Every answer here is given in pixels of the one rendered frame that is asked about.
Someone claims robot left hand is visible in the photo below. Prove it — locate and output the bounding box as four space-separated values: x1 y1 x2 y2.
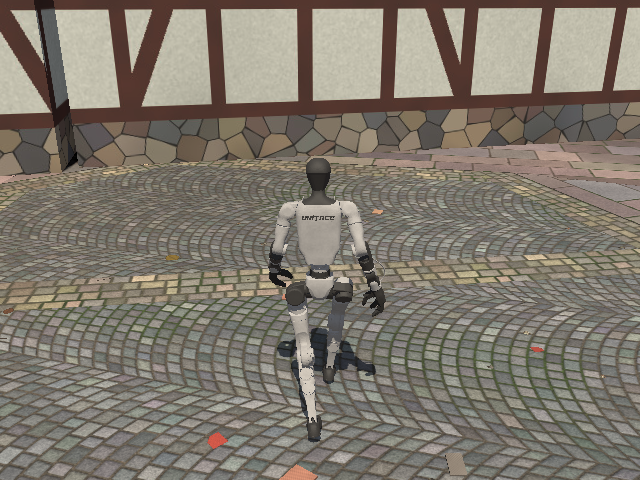
269 268 293 287

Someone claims left robot thigh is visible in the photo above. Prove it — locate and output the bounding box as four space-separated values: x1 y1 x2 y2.
285 281 315 367

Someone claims robot right forearm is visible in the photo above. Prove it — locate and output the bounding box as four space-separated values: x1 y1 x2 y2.
358 241 382 291

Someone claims robot left forearm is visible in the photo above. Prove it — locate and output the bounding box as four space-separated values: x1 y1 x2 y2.
268 240 283 273

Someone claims robot left upper arm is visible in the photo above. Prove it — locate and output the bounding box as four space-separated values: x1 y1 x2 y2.
272 201 298 256

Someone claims robot right hand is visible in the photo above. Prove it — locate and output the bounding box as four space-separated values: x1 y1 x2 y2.
362 287 386 317

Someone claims left robot foot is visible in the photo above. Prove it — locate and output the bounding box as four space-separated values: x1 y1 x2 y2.
306 415 322 438

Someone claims robot right upper arm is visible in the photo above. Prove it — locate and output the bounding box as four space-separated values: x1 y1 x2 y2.
339 201 368 257

